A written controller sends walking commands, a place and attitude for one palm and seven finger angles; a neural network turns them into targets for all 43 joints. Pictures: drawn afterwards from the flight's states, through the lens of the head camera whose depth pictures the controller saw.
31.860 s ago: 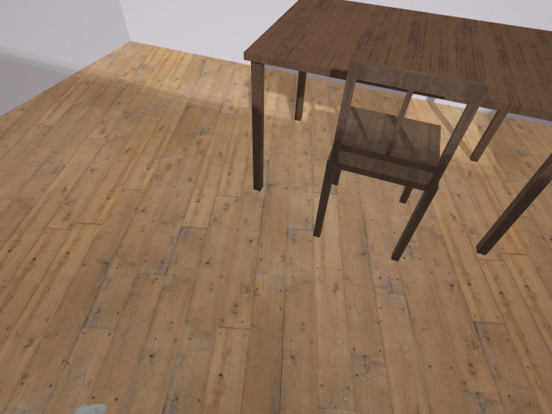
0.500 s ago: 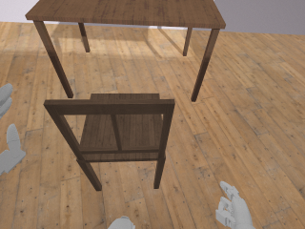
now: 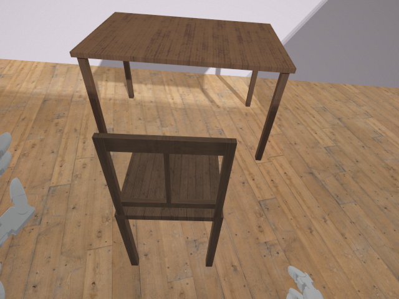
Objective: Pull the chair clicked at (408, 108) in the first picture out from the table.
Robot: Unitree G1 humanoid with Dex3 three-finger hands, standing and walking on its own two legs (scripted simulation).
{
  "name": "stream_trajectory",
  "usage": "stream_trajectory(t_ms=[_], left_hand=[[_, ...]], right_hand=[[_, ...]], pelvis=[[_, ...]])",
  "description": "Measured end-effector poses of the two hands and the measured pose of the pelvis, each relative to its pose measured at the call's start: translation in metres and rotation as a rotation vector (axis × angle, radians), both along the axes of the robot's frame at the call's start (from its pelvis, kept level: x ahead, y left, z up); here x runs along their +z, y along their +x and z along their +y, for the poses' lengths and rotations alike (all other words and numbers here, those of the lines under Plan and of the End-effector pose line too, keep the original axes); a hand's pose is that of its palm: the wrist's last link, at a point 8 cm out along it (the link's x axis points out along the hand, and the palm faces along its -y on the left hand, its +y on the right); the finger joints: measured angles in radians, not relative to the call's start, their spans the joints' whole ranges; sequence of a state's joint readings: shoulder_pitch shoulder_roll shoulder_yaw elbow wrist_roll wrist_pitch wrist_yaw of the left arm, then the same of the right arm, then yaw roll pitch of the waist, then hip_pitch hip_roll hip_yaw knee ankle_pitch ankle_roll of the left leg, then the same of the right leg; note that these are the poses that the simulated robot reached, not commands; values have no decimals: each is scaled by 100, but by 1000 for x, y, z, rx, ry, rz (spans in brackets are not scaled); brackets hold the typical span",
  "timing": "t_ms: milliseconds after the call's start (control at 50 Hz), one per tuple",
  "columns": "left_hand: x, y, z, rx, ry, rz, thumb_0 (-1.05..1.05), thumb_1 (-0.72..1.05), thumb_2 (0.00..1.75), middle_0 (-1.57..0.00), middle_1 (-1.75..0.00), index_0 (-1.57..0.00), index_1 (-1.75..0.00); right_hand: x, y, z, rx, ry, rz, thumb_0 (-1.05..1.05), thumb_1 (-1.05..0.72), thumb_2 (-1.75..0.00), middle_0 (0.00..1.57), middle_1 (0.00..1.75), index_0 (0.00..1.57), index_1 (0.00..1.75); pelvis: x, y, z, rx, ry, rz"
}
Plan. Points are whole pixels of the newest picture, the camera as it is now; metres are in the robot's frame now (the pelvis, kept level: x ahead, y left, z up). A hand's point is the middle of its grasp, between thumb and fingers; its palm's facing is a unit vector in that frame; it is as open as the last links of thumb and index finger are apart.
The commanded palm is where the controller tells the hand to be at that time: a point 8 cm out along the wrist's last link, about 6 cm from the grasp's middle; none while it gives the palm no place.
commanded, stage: stop stepping back and stand still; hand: left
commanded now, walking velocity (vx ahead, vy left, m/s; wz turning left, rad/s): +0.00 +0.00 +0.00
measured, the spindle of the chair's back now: (167, 178) +0.49 +0.13 -0.11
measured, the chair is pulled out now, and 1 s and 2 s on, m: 0.60 0.60 0.60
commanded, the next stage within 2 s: let the arm hang, fingers relaxed in 0.58 s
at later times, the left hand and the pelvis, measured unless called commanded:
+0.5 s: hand (53, 192) +0.23 +0.26 +0.16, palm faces +0.39 -0.81 -0.44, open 7.4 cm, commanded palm +0.17 +0.30 +0.18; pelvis +0.03 +0.00 +0.01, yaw +0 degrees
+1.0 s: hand out of the picture +0.05 +0.17 -0.17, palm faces +0.05 -0.98 -0.17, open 6.9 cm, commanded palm none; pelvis +0.01 +0.00 +0.00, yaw +1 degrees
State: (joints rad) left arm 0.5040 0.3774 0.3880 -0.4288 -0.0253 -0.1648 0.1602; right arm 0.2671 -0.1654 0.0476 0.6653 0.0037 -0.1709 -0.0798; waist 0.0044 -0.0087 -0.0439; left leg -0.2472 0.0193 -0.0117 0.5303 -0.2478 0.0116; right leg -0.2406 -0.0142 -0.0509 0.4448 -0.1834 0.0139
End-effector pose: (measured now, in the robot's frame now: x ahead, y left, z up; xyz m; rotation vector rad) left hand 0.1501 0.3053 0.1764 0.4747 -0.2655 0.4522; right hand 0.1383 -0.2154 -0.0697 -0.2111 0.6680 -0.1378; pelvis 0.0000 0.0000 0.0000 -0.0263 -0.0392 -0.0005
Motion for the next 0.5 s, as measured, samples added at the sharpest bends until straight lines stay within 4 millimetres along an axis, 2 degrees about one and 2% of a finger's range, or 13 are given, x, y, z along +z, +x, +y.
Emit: stream_trajectory(t_ms=[140, 340, 500], left_hand=[[-3, 10, -10, -36, -1, 26, 1, 89, 90, -21, -30, -21, -30], [3, 29, -9, -52, 35, 52, 1, 89, 90, -21, -30, -21, -30], [1, 40, -11, -70, 35, 81, 1, 89, 90, -21, -30, -21, -30]], right_hand=[[4, 5, -6, -5, -8, -8, 2, -90, -90, 21, 30, 20, 30], [7, 15, -25, -41, -47, 25, 2, -90, -90, 21, 30, 20, 30], [9, 31, -25, -54, -41, 17, 2, -90, -90, 20, 30, 20, 30]], pelvis=[[1, 5, -4, -5, -1, 8], [5, 20, -3, -7, 7, 19], [6, 29, -1, -6, 11, 17]])
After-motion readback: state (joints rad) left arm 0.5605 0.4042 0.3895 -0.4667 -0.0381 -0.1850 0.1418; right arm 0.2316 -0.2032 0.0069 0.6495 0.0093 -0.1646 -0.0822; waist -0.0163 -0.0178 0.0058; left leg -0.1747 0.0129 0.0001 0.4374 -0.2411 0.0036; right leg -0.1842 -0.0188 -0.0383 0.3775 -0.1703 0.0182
